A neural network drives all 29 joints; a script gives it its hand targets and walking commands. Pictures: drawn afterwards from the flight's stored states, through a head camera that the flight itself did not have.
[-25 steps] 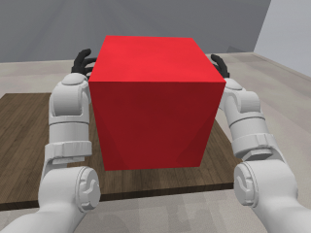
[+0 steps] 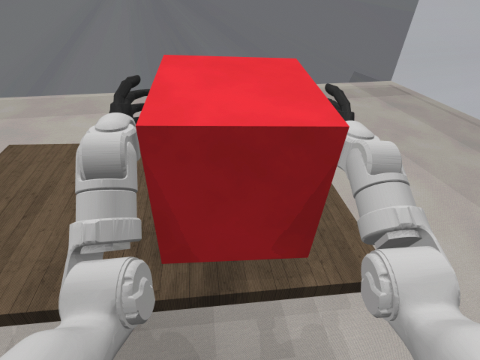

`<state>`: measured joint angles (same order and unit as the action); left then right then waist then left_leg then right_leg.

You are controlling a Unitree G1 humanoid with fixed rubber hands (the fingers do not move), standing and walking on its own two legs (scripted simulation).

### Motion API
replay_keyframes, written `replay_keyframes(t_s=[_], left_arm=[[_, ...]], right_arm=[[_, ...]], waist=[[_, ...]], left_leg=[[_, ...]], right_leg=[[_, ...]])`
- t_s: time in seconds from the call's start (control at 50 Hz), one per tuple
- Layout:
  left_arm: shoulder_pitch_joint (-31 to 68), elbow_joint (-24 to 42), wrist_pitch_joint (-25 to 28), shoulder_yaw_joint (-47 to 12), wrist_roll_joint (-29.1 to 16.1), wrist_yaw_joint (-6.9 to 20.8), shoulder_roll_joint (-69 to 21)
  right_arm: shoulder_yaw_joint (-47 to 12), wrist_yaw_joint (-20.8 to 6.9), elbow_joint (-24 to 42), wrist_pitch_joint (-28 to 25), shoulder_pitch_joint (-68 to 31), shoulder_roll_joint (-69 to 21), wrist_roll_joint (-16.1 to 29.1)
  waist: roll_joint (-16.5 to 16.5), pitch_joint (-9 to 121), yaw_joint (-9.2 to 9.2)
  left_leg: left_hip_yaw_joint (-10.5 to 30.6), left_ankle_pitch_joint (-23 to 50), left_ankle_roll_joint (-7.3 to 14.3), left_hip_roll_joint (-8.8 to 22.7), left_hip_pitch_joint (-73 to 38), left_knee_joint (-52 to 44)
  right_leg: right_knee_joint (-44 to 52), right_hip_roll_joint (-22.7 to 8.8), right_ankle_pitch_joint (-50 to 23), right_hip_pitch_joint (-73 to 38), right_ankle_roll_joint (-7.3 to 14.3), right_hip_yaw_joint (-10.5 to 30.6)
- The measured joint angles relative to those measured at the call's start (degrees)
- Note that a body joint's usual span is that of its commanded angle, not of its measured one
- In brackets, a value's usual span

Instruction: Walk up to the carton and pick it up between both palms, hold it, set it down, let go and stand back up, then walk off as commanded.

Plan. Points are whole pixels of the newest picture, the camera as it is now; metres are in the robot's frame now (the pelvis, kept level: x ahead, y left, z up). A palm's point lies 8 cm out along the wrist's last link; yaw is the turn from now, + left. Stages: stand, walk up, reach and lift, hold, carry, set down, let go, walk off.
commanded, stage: hold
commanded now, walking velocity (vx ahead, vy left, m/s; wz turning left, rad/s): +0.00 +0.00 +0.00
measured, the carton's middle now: (234, 153) +0.39 -0.02 +0.22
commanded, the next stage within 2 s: set down in 0.36 s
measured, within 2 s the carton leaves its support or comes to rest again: neither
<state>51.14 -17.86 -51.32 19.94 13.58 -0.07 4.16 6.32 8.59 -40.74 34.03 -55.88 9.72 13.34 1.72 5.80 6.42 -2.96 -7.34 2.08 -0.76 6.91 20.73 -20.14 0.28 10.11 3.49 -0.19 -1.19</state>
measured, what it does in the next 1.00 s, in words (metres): stands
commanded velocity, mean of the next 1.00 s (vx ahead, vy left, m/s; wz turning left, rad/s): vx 0.00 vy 0.00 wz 0.00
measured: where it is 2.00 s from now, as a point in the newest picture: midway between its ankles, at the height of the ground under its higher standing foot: outside the picture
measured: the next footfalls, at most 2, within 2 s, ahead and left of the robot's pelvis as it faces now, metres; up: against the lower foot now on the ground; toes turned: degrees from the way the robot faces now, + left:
none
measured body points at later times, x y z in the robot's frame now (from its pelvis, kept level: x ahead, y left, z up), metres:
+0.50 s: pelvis +0.00 +0.00 +0.00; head -0.09 +0.02 +0.44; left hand +0.38 +0.15 +0.30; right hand +0.38 -0.18 +0.29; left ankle +0.05 +0.09 -0.75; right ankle +0.02 -0.12 -0.75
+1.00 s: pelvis +0.02 -0.02 +0.00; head -0.03 +0.00 +0.45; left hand +0.44 +0.12 +0.28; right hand +0.42 -0.21 +0.23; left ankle +0.05 +0.09 -0.75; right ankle +0.02 -0.12 -0.74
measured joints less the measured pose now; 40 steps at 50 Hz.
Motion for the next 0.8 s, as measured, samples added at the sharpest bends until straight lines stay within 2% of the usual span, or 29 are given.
replay_keyframes(t_s=[0.4,0.52,0.58,0.68,0.8], left_arm=[[0.01,0.04,0.01,-0.06,-0.13,-0.07,0.05],[0.31,0.45,2.43,-0.63,-1.12,-0.78,0.53],[1.96,-1.94,5.62,1.86,-0.2,1.02,0.54],[4.61,-6.8,11.46,5.1,4.56,4.89,0.51],[4.62,-9.9,15.85,5.14,7.07,6.4,0.5]], right_arm=[[-0.08,0.03,0.01,0.03,-0.01,0.05,0.13],[-0.68,0.36,0.04,-2.56,-0.79,0.61,1.32],[-0.68,0.71,-1.33,-4.5,-2.41,0.6,1.31],[0.11,0.23,-6.68,-10.29,-4.88,0.09,0.44],[1.34,-0.32,-8.41,-15.35,-2.74,-1.15,-1.55]], waist=[[0.0,0.03,0.0],[0.0,0.57,0.0],[0.0,0.58,0.0],[0.1,0.57,0.01],[1.16,-0.17,0.01]], left_leg=[[0.0,0.0,0.02,0.0,0.01,0.02],[0.0,-0.05,0.19,0.0,0.05,0.11],[0.0,-0.04,0.26,-0.01,0.03,0.05],[0.01,0.49,0.29,-0.07,-0.38,-1.28],[0.01,1.35,-0.24,-0.13,-2.17,-4.02]], right_leg=[[0.0,0.0,0.0,0.0,0.0,0.0],[0.0,0.01,0.0,0.0,0.0,0.0],[0.0,0.01,0.0,0.01,0.0,0.0],[0.47,0.01,0.0,0.0,0.0,0.06],[1.16,0.02,0.15,-0.78,0.0,0.13]])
